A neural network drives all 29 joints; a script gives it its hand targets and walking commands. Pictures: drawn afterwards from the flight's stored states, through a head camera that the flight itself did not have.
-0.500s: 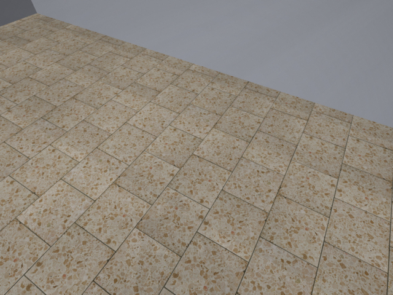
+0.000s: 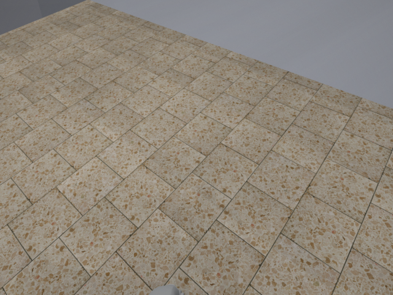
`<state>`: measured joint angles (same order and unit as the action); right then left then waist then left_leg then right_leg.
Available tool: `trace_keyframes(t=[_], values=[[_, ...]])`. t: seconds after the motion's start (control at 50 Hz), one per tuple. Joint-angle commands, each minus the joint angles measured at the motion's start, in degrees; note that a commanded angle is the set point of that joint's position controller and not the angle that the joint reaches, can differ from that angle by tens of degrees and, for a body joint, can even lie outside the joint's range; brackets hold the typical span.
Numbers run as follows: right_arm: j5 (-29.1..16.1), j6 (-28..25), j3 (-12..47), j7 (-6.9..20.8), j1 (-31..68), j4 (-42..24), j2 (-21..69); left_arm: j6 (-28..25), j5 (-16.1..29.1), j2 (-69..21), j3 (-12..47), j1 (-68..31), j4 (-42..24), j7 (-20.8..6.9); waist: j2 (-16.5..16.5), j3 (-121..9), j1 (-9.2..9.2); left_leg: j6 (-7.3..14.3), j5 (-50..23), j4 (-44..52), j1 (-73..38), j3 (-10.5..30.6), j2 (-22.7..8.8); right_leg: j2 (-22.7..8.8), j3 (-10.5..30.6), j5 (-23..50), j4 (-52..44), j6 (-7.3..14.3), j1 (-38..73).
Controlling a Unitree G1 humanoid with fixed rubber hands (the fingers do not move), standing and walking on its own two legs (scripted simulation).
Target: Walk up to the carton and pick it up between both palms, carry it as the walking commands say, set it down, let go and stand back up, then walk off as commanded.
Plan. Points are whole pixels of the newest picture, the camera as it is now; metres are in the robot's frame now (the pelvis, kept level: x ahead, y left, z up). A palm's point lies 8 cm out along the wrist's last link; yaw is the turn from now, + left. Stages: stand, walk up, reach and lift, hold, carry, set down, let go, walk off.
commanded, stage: walk up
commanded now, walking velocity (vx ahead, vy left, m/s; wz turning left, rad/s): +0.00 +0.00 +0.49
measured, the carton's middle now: out of the picture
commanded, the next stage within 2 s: none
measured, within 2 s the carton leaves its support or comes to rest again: neither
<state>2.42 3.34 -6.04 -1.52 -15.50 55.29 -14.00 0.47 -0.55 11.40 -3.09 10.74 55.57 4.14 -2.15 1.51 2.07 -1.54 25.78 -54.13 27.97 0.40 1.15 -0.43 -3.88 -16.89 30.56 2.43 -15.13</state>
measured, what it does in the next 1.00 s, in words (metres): steps on the spot, turning left: left foot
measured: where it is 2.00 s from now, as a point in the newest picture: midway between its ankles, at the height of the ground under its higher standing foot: outside the picture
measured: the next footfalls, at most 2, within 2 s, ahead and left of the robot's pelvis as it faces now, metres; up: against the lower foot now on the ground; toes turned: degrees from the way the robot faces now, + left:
left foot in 0.40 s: +0.01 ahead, +0.14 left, +0.00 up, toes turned +18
right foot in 1.08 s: +0.11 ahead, -0.04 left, +0.00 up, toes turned +31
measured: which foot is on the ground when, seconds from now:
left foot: up 0.00-0.38, down 0.40-1.00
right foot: down 0.00-0.40, up 0.42-1.00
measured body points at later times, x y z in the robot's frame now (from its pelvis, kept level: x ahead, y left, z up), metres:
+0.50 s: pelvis +0.00 +0.07 +0.00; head +0.03 +0.11 +0.45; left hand -0.05 +0.32 -0.16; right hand +0.17 -0.16 -0.12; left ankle -0.03 +0.13 -0.74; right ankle +0.00 -0.09 -0.67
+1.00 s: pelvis +0.01 +0.07 +0.01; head +0.03 +0.08 +0.46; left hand +0.05 +0.37 -0.11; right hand +0.14 -0.18 -0.12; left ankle -0.03 +0.13 -0.74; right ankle +0.07 -0.06 -0.70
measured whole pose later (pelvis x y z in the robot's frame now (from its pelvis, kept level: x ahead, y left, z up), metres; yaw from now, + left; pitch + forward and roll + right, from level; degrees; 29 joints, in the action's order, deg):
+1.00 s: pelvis +0.01 +0.07 +0.01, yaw +29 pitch +1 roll -1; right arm 1.1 -0.5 -4.9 -0.5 -21.6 49.1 -14.4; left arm 2.9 0.1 13.0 -5.2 1.9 48.3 1.8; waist -0.3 2.2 3.0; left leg 4.5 12.0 -23.5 12.0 8.4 6.8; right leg -0.5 2.0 -22.3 44.1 -4.8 -21.9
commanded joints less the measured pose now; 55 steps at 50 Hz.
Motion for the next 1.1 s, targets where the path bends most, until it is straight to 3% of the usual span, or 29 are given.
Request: trace_keyframes(t=[0.0, 0.04, 0.06, 0.14, 0.18, 0.2, 0.22, 0.26, 0.3, 0.34, 0.36, 0.38, 0.4, 0.42, 0.44, 0.48, 0.54, 0.6, 0.64, 0.68, 0.78, 0.8, 0.88, 0.9, 1.0, 1.02, 1.04, 1.06, 1.08], values=[[-0.01, -0.13, -0.06, 1.96, -2.92, -3.15, -1.03, -0.61, -0.88, 5.62, 0.4, -2.29, -4.19, 0.53, 4.77, 3.19, 0.28, -1.61, -1.27, -13.11, 5.6, 0.6, -4.27, -16.54, 10.73, 8.24, -16.96, 5.7, -1.96], [-0.1, -0.21, -0.05, 1.54, -5.36, -3.06, -0.33, -0.89, -1.04, 5.68, 0.84, -0.14, -3.04, 0.36, 10.25, 2.34, -0.46, -1.56, -2.76, -12.35, 5.35, 0.07, -3.35, -15.02, 6.97, 16.65, -14.93, 3.35, 2.82], [-0.54, 0.09, 0.9, 1.58, -2.12, -2.57, -0.1, -0.7, -0.93, 7.14, 0.4, 2.67, -1.83, -0.03, 8.92, 2.64, -2.2, -1.87, -3.63, -10.49, 3.96, -2.54, -2.51, -13.94, 5.62, 12.6, -15.41, 3.59, 1.68], [-0.61, -0.24, -0.59, 1.43, 1.27, -5.73, -2.15, -1.88, -0.22, 9.34, -0.65, 6.93, -1.2, -0.05, 11.84, -1.1, -2.75, -1.94, -1.76, -5.16, 6.2, -2.19, -0.86, -17.14, 5.38, 26.7, -11.8, 5.46, 11.76], [-1.01, 0.03, -0.11, 1.64, 3.02, -6.93, -2.05, -1.87, -1.03, 9.1, -0.84, 7.6, -1.52, -0.19, 13.89, -1.72, -3.81, -2.11, -0.07, -1.8, 5.33, -2.8, -0.87, -17.97, 4.9, 26.37, -11.35, 6.74, 11.74], [-0.72, -0.14, 0.12, 1.91, 3.21, -7.15, -0.56, -1.77, -1.0, 9.32, -1.5, 8.48, -1.21, -0.25, 10.87, -1.32, -3.87, -1.79, 1.83, 0.78, 4.37, -4.07, -1.42, -18.31, 3.31, 30.03, -10.75, 6.7, 12.36], [-1.58, -0.17, 0.29, 2.39, 4.45, -7.89, -0.01, -1.47, -1.08, 9.36, -1.38, 9.16, -0.31, -0.34, 14.07, 0.07, -3.75, -1.33, 1.29, 3.0, 2.01, -4.69, -0.93, -17.94, 2.75, 30.44, -10.83, 6.32, 10.46], [-1.74, -0.3, 0.1, 2.38, 6.81, -8.71, -1.61, -2.12, -2.01, 9.01, -1.62, 7.93, -1.37, -0.96, 12.83, -2.98, -4.52, -0.5, 3.15, 8.55, -0.1, -4.29, -1.25, -19.6, 3.12, 34.79, -8.3, 6.03, 13.57], [-1.87, -0.83, 0.14, 2.49, 3.71, -8.55, -1.15, -2.07, -1.89, 10.93, -3.05, 7.98, -1.24, -1.4, 16.0, -5.34, -3.29, 0.99, 1.59, 13.03, -4.82, -4.51, -2.07, -20.43, 1.65, 34.11, -6.61, 5.28, 13.03], [-1.76, -1.55, 0.5, 2.49, 2.86, -7.52, -1.32, -1.57, -2.09, 11.65, -3.91, 8.72, -0.87, -1.8, 11.57, -4.74, -2.35, 1.39, -4.88, 24.1, -11.33, -7.34, -0.88, -18.91, -1.15, 29.24, -2.61, 2.93, 10.35], [-2.5, -2.44, 0.98, 2.38, 0.52, -7.02, -0.84, -1.05, -1.6, 10.37, -4.15, 9.99, 0.89, -1.58, 9.44, -4.48, -0.22, 2.35, -14.38, 33.41, -16.64, -4.16, -3.35, -17.21, -2.75, 23.91, 2.64, 0.09, 7.25], [-1.45, -3.34, 0.11, 2.2, -1.86, -5.14, -5.64, -0.53, -1.47, 7.47, -3.87, 10.43, -1.42, -1.67, -6.55, -4.57, 1.19, 4.81, -28.43, 35.53, -26.75, 4.55, -10.35, -11.28, -6.19, 6.82, 14.44, -3.38, -6.63], [-0.55, -4.21, -0.57, 1.74, -3.33, -5.19, -10.73, 0.21, -2.21, 3.69, -2.18, 8.09, -3.7, -1.65, -15.32, -3.16, 1.34, 8.98, -53.91, 34.48, -32.25, 23.35, -24.29, -5.21, -5.23, -21.3, 25.59, -6.73, -21.07], [-1.66, -3.84, -1.95, 1.25, -12.42, -2.62, -12.16, 0.72, -1.82, 2.75, -0.74, 1.79, -8.2, -1.5, -13.63, -2.8, 4.91, 16.32, -62.41, 33.2, -27.59, 24.84, -27.07, -5.89, 1.74, -20.58, 32.69, -6.16, -21.47], [-1.23, -3.56, -1.56, 1.0, -10.22, -2.33, -10.49, 0.43, -1.63, 2.78, -0.66, 1.26, -8.02, -1.9, -9.55, -1.77, 3.28, 16.95, -62.41, 31.83, -26.64, 21.65, -24.05, -7.2, 1.93, -17.13, 35.02, -6.53, -21.77], [-1.04, -2.7, -0.68, 0.82, 0.19, -7.21, -8.7, 1.16, -1.74, 3.9, -1.67, 3.46, -5.92, -3.09, -0.63, -0.42, -0.78, 11.71, -54.36, 32.79, -25.32, 14.9, -16.66, -6.05, 1.17, -7.48, 36.28, -6.95, -21.51], [-2.88, -3.72, -0.67, 0.78, 0.22, -9.02, -7.99, 1.52, -1.01, 4.96, -2.2, 3.33, -6.29, -3.21, -4.41, -2.19, -1.42, 9.78, -59.22, 32.87, -22.34, 12.18, -14.45, -5.3, 2.17, -0.67, 37.7, -6.64, -18.33], [-0.6, -4.41, -0.36, 0.22, -2.3, -9.5, -7.49, 2.61, -0.48, 7.38, -2.88, 1.2, -6.8, -3.23, -2.97, -2.07, -2.06, 8.18, -46.98, 34.13, -22.96, 13.17, -12.45, -3.97, 3.57, 1.72, 34.72, -6.89, -19.13], [-1.71, -4.46, -0.36, 0.22, -5.45, -8.51, -8.11, 2.55, -0.75, 5.8, -2.62, -1.45, -7.46, -3.02, -8.0, -2.9, -1.68, 9.47, -50.68, 33.63, -26.72, 13.75, -13.37, -3.54, 4.78, 1.75, 32.23, -6.4, -20.92], [-2.05, -4.39, -0.01, 0.26, -6.2, -8.88, -7.68, 2.87, -0.32, 5.93, -2.79, -4.96, -8.25, -2.72, -2.74, -1.95, -0.84, 9.89, -44.14, 34.75, -22.29, 15.66, -13.71, -2.94, 4.51, 1.47, 30.86, -6.68, -18.46], [-1.56, -3.98, -0.01, 0.27, -7.53, -9.32, -8.23, 2.73, -0.22, 6.09, -2.28, -8.63, -9.56, -2.57, -3.11, -1.02, 0.03, 12.05, -36.0, 35.53, -20.78, 19.63, -14.02, -2.88, 5.5, -2.75, 23.15, -7.35, -15.93], [-0.84, -3.94, 0.54, 0.17, -10.05, -8.39, -7.35, 2.92, -0.38, 6.36, -2.34, -9.62, -9.21, -2.65, -3.01, -0.24, 0.61, 9.93, -37.29, 36.07, -23.27, 23.8, -13.92, -1.73, 5.89, -4.23, 20.96, -7.49, -17.9], [-1.52, -4.15, -0.76, 0.5, -9.73, -9.23, -9.45, 2.22, 0.54, 4.65, -2.36, -8.71, -10.22, -2.49, -5.62, -2.96, -0.41, 12.02, -48.45, 32.75, -29.55, 25.21, -13.77, -1.08, 7.27, -6.03, 15.79, -6.94, -17.19], [-1.81, -4.23, -0.89, 0.56, -9.53, -8.78, -9.18, 2.22, 0.27, 5.12, -2.75, -9.4, -9.34, -2.14, -0.69, -3.02, -0.33, 12.87, -46.8, 32.62, -27.86, 25.29, -14.03, -1.43, 7.29, -6.64, 16.89, -6.71, -15.33], [-1.32, -3.98, -2.04, 1.15, -6.44, -9.27, -10.27, 0.99, 1.3, 5.83, -2.97, -7.25, -10.2, -1.84, -6.07, -1.99, -1.6, 11.44, -43.88, 32.98, -17.22, 26.27, -10.76, 0.28, 5.48, -6.28, 7.72, -7.27, -4.76], [-1.78, -3.68, -1.56, 1.39, -5.42, -8.92, -9.36, 1.04, 0.99, 5.98, -3.11, -5.29, -9.09, -1.82, -2.23, -2.38, -2.43, 10.01, -38.35, 32.33, -14.86, 26.08, -9.08, 0.39, 5.58, -3.18, 1.14, -6.96, 0.55], [-2.51, -3.51, -1.42, 1.51, -5.48, -9.15, -9.22, 1.06, 1.38, 6.61, -3.21, -1.1, -8.25, -1.62, -1.45, -2.51, -4.16, 7.22, -34.22, 29.83, -12.54, 23.86, -6.46, -0.19, 4.19, 3.32, -8.04, -7.18, 6.8], [-2.86, -3.53, -1.24, 1.24, -6.37, -9.42, -6.63, 0.38, 1.27, 8.34, -2.85, 0.01, -7.61, -1.11, 4.92, -4.28, -4.59, 4.21, -24.85, 22.79, -9.65, 18.71, -2.7, -5.66, 5.58, 11.01, -15.53, -6.53, 13.19], [-2.78, -3.63, -1.21, 0.73, -6.35, -10.17, -3.47, 0.27, 0.31, 13.06, -3.06, -0.75, -8.31, -0.87, 15.2, -5.75, -4.54, 1.77, -3.29, 13.27, -1.19, 11.81, 3.41, -18.61, 16.91, 15.73, -16.68, -2.62, 18.84]])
